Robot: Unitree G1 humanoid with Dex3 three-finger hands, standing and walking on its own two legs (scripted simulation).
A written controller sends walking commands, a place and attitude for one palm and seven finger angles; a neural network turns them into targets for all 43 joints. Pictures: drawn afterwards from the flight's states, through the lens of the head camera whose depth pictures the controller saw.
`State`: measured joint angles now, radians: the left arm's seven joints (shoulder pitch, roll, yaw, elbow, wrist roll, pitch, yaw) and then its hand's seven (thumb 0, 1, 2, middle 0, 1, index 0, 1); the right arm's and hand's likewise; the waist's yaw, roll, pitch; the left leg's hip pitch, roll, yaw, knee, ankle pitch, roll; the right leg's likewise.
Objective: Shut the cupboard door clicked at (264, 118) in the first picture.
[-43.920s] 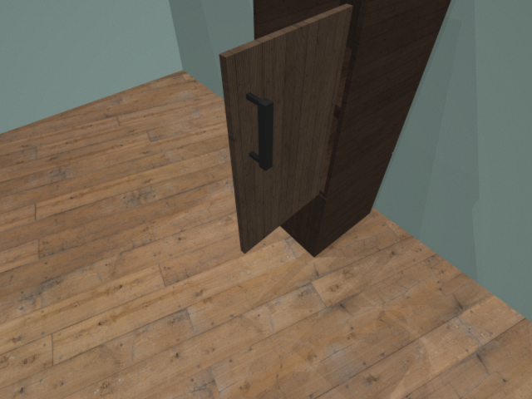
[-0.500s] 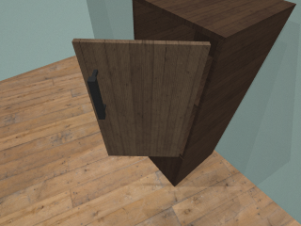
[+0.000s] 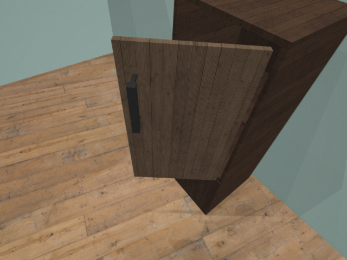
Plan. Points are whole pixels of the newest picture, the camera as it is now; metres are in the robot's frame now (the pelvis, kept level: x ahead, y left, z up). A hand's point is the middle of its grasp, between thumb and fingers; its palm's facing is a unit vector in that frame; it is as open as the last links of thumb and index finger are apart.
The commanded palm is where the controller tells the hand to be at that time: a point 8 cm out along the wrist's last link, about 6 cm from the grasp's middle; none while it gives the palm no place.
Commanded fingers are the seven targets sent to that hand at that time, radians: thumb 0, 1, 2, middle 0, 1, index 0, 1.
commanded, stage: come to a stop and stand still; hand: left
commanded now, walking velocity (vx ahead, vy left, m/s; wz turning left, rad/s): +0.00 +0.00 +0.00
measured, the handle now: (135, 105) +0.46 +0.14 +0.10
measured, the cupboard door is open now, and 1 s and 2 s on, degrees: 51 51 51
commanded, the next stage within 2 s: none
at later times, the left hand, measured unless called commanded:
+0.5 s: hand out of the picture -0.10 +0.24 -0.17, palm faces +0.09 -0.98 -0.20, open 7.3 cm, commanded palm none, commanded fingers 0.00 0.90 0.90 -0.20 -0.30 -0.20 -0.30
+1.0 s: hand out of the picture -0.16 +0.32 -0.21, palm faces +0.23 -0.95 -0.19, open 7.3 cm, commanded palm none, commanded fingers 0.00 0.90 0.90 -0.20 -0.30 -0.20 -0.30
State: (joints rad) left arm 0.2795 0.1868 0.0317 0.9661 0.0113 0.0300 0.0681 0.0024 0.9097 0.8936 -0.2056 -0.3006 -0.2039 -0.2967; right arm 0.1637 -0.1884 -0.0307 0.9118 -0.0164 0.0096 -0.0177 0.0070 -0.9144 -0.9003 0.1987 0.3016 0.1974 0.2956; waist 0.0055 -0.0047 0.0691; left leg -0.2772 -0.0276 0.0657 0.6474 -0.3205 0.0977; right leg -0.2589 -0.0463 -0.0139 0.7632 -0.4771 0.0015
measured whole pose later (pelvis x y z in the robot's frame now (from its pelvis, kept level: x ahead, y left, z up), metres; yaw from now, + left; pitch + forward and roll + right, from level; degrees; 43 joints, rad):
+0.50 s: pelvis -0.05 +0.06 +0.01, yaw +1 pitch -3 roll -2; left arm 0.47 0.17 0.02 0.98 0.03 0.04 0.04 0.00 0.91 0.89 -0.20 -0.30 -0.20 -0.30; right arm 0.31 -0.19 -0.02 0.98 -0.02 0.04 -0.01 0.01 -0.92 -0.90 0.20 0.30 0.20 0.30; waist 0.02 0.00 -0.01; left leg -0.25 -0.13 0.10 0.39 -0.13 0.12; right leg -0.24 -0.02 0.03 0.53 -0.34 -0.04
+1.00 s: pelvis -0.15 +0.14 -0.02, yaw +4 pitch -3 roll -2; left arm 0.40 0.17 0.08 0.92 0.04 0.02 0.09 -0.01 0.91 0.89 -0.21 -0.30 -0.20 -0.30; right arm 0.26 -0.15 -0.07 0.98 0.00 0.14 -0.02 0.01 -0.91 -0.90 0.20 0.30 0.20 0.30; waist 0.06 -0.07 0.02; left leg -0.69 -0.18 -0.09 1.58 -0.49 0.13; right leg -0.35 -0.06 -0.06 0.74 -0.32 -0.02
